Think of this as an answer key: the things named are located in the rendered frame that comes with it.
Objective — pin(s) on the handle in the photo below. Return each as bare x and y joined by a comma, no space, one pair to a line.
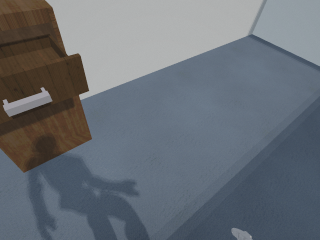
27,103

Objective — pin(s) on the right robot hand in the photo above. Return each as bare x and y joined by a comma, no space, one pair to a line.
241,235

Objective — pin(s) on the drawer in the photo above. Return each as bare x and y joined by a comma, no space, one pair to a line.
29,64

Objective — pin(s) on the cabinet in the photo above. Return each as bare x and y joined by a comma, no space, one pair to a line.
37,137

